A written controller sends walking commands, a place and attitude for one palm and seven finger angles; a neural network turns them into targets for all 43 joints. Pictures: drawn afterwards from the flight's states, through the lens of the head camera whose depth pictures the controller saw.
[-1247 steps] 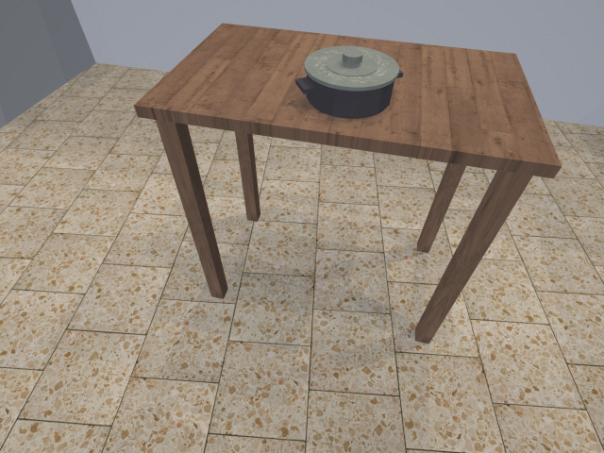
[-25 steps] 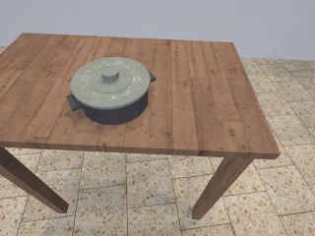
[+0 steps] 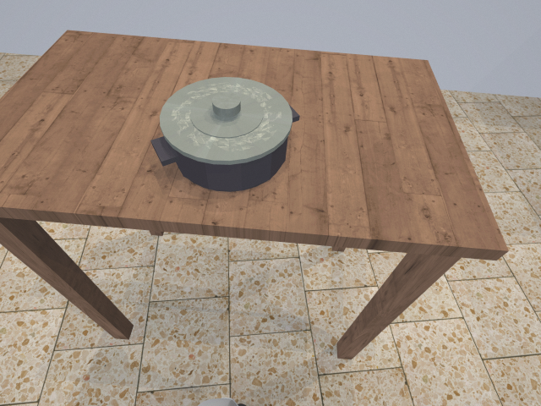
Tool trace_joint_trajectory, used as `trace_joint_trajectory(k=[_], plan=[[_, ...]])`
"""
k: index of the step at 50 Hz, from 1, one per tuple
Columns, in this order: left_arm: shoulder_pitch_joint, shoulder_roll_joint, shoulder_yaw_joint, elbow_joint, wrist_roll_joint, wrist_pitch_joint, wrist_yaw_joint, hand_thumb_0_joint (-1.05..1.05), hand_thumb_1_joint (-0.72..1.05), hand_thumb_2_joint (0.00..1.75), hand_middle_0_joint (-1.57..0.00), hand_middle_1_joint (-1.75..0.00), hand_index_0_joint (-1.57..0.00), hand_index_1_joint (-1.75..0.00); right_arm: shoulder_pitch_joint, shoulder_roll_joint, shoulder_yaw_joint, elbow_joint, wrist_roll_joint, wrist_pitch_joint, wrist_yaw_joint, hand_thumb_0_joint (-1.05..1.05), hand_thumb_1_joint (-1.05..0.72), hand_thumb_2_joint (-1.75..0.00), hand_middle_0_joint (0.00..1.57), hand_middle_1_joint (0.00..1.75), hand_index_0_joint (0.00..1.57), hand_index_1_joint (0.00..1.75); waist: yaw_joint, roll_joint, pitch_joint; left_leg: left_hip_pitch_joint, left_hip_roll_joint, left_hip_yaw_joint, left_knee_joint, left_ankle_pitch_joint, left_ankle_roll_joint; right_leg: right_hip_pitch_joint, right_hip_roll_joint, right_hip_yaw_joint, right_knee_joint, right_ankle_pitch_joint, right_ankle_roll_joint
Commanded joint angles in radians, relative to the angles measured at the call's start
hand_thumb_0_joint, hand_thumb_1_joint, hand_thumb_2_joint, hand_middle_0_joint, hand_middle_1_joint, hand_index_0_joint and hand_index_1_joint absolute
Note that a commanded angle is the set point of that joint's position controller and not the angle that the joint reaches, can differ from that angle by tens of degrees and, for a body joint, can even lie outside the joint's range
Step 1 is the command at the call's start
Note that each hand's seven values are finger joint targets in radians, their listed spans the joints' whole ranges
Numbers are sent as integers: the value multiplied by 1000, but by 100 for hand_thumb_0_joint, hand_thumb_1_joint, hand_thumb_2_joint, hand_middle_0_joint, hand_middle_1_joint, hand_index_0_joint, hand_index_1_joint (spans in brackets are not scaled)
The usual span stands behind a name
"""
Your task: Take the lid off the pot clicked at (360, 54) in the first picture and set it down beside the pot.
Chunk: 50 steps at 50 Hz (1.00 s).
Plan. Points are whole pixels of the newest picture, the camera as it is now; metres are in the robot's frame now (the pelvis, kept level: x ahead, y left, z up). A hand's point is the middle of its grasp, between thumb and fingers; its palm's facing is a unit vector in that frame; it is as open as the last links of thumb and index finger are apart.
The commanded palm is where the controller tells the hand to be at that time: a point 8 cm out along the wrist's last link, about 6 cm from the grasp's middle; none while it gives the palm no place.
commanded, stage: look again from close up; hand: left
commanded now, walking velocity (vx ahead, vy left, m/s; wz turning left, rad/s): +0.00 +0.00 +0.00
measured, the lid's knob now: (226, 104) +0.51 +0.11 +0.16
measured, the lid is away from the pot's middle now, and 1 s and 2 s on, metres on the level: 0.00 0.00 0.00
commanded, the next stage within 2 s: lift the closed hand beside the body in 0.24 s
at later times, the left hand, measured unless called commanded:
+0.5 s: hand (146, 397) +0.14 +0.19 -0.07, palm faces +0.24 -0.93 -0.27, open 6.9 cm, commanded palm +0.09 +0.23 -0.02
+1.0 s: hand (94, 399) +0.12 +0.20 +0.07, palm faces +0.34 -0.88 -0.34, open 3.1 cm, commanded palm +0.06 +0.23 +0.13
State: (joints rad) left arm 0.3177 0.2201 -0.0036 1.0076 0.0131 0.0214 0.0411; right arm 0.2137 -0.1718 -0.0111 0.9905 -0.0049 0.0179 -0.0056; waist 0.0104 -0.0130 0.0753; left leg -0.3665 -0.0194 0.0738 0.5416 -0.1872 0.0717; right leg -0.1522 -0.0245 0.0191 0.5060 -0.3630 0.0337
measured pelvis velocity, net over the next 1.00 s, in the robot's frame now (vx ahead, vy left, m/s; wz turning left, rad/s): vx -0.01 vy -0.04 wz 0.05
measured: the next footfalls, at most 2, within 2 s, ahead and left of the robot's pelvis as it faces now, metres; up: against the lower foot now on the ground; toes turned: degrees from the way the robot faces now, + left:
none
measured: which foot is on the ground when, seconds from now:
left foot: down 0.00-1.00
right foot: down 0.00-1.00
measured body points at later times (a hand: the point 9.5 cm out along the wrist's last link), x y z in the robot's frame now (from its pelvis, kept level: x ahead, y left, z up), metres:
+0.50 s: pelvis +0.01 +0.00 +0.00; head +0.00 +0.00 +0.45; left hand +0.12 +0.24 -0.05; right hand +0.13 -0.24 -0.11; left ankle +0.06 +0.07 -0.73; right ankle -0.06 -0.15 -0.73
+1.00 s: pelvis -0.01 -0.04 +0.01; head -0.03 -0.04 +0.46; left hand +0.10 +0.24 +0.09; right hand +0.21 -0.23 -0.05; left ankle +0.06 +0.07 -0.73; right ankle -0.06 -0.15 -0.73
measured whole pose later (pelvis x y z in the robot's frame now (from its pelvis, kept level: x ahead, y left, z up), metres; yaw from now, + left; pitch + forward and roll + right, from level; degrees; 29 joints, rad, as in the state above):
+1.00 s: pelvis -0.01 -0.04 +0.01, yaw +3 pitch -5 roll -1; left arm 0.69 0.29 0.16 -0.35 -0.05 -0.05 0.08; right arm 0.17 -0.20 0.04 0.57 -0.01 -0.12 -0.06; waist 0.08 0.04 0.02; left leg -0.24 0.02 0.00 0.45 -0.12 0.01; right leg 0.01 0.03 -0.04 0.37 -0.29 -0.01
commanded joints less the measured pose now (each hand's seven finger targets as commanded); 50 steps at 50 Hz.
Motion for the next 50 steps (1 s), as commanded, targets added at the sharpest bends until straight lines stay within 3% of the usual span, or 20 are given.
trace_joint_trajectory(k=[1, 16, 17, 18, 19, 20, 21, 23, 24, 26, 28, 30, 33, 35, 38, 42, 43, 45, 48, 50], plan=[[68, 89, 20, -29, 2, -25, 4, 0, 90, 90, -20, -30, -20, -30, 10, -139, -35, -49, 2, -29, -10, 0, -90, -90, 20, 30, 20, 30, -1, 36, -58, 159, 130, -188, -152, -78, -2, -126, -37, 40, -87, 40, -65], [82, 80, 21, -8, 3, -30, 3, 0, 90, 90, -20, -30, -20, -30, -16, -118, -32, -29, 3, -34, -13, 0, -90, -90, 20, 30, 20, 30, 2, 29, -50, 161, 117, -164, -115, 0, -9, -114, -58, 63, -105, 113, -64], [122, 55, 15, 7, 25, -45, 31, 0, 90, 90, -20, -30, -20, -30, -30, -158, -28, -73, -2, -36, -8, 0, -90, -90, 20, 30, 20, 30, -7, 63, -93, 210, 124, -132, 10, 109, -43, -120, -65, 78, -128, 159, -73], [-537, 449, 173, -1309, -121, -201, 106, 0, 90, 90, -24, -35, -24, -35, -63, -262, -35, -348, 53, -173, -32, 0, -90, -90, 20, 30, 20, 30, -27, 265, -450, 383, 10, -169, -39, 126, -58, -76, -30, 3, -72, 230, -73], [-115, 199, -6, -1239, -73, -134, 149, 0, 90, 90, -29, -40, -29, -40, -30, -157, -14, -347, 79, -283, -60, 0, -90, -90, 20, 30, 20, 30, 18, 314, -531, 490, 63, -111, -94, 197, -105, -48, -2, -22, -28, 266, -105], [185, 4, -33, -1050, -72, -16, 171, 0, 90, 90, -33, -44, -33, -44, -52, -148, -10, -297, 83, -295, -59, 0, -90, -90, 20, 30, 20, 30, 18, 273, -443, 439, 59, -151, -144, 208, -115, -45, 4, -59, -33, 245, -99], [229, -10, -30, -1058, -50, 16, 176, 0, 90, 90, -38, -49, -38, -49, -79, -140, -6, -320, 65, -305, -50, 0, -90, -90, 20, 30, 20, 30, 30, 215, -300, 413, 50, -168, -163, 219, -102, -51, 15, -81, -53, 251, -80], [434, -35, 44, -719, -1, 53, 158, 0, 90, 90, -46, -59, -46, -59, -130, -152, -48, -339, 40, -260, -36, 0, -90, -90, 20, 30, 20, 30, 34, -51, -38, 225, 65, -154, -171, 160, -81, -134, 28, -118, -132, 200, -67], [455, -25, 56, -738, 1, 46, 126, 0, 90, 90, -51, -64, -51, -64, -133, -161, -61, -383, 32, -227, -21, 0, -90, -90, 20, 30, 20, 30, 34, -142, 7, 178, 66, -143, -165, 135, -80, -153, 29, -121, -152, 193, -62], [541, 11, 92, -882, -7, 5, 73, 0, 90, 90, -60, -73, -60, -73, -175, -157, -73, -470, 30, -200, -13, 0, -90, -90, 20, 30, 20, 30, 57, -140, -10, 166, 63, -113, -164, 101, -76, -142, 28, -111, -155, 167, -59], [538, 96, 167, -1079, -26, -42, 60, 0, 90, 90, -68, -83, -68, -83, -176, -154, -68, -529, 30, -187, -8, 0, -90, -90, 20, 30, 20, 30, 62, -18, -92, 211, 64, -88, -156, 102, -77, -96, 21, -105, -151, 177, -61], [401, 120, 149, -1269, -37, -79, 51, 0, 90, 90, -77, -92, -77, -92, -181, -149, -42, -583, 20, -183, -16, 0, -90, -90, 20, 30, 20, 30, 41, 87, -104, 224, 57, -83, -162, 36, -75, -118, 22, -88, -156, 157, -56], [337, 153, 191, -1278, -48, -94, 58, 0, 90, 90, -90, -107, -90, -107, -167, -149, -35, -594, 14, -163, -38, 0, -90, -90, 20, 30, 20, 30, 15, 54, -68, 242, 56, -66, -141, -18, -66, -171, 28, -82, -203, 121, -48], [276, 127, 152, -1356, -57, -111, 50, 0, 90, 90, -99, -116, -99, -116, -165, -152, -24, -613, 9, -160, -47, 0, -90, -90, 20, 30, 20, 30, 6, 66, -74, 275, 51, -68, -141, -35, -61, -174, 28, -71, -213, 102, -47], [250, 175, 181, -1474, -57, -127, 54, 0, 90, 90, -112, -131, -112, -131, -166, -155, -13, -624, 4, -173, -56, 0, -90, -90, 20, 30, 20, 30, 15, 103, -127, 339, 46, -61, -131, -16, -54, -156, 29, -63, -231, 101, -49], [299, 168, 194, -1498, -65, -133, 49, 0, 90, 90, -130, -150, -130, -150, -176, -154, -9, -612, -1, -181, -68, 0, -90, -90, 20, 30, 20, 30, 30, 57, -73, 340, 41, -69, -147, -9, -47, -143, 28, -58, -257, 93, -48], [322, 209, 248, -1493, -64, -135, 56, 0, 90, 90, -130, -150, -130, -150, -181, -154, -12, -605, 0, -182, -66, 0, -90, -90, 20, 30, 20, 30, 36, 34, -83, 341, 38, -59, -138, 4, -48, -138, 29, -60, -269, 95, -48], [314, 192, 233, -1550, -67, -147, 49, 0, 90, 90, -130, -150, -130, -150, -197, -147, -5, -606, -2, -187, -69, 0, -90, -90, 20, 30, 20, 30, 39, 43, -63, 342, 40, -64, -144, 23, -47, -125, 26, -54, -268, 108, -48], [358, 241, 296, -1608, -61, -157, 53, 0, 90, 90, -130, -150, -130, -150, -210, -141, -5, -591, -3, -200, -67, 0, -90, -90, 20, 30, 20, 30, 57, 108, -89, 357, 38, -61, -139, 56, -50, -98, 29, -47, -269, 133, -54], [372, 220, 284, -1635, -65, -165, 47, 0, 90, 90, -130, -150, -130, -150, -220, -132, -2, -591, -1, -207, -67, 0, -90, -90, 20, 30, 20, 30, 56, 64, -69, 349, 44, -69, -144, 62, -50, -93, 29, -51, -262, 140, -52]])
